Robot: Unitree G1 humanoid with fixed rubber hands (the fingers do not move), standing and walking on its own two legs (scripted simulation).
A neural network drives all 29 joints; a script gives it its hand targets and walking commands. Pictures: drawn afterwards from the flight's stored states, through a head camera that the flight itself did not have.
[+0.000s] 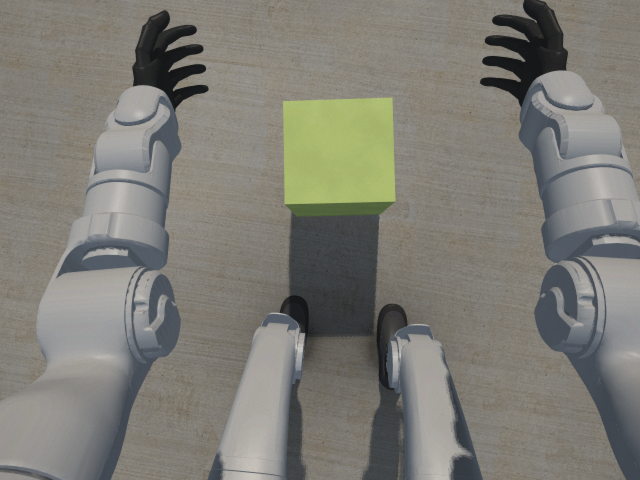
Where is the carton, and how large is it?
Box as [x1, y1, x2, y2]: [283, 98, 394, 216]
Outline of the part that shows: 392,98 283,101 285,204 297,216 379,214 394,201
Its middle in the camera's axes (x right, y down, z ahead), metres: +0.04 -0.16 +0.86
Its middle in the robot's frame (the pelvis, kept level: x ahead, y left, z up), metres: +0.55 +0.04 -0.53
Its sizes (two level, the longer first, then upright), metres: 0.210 0.200 0.250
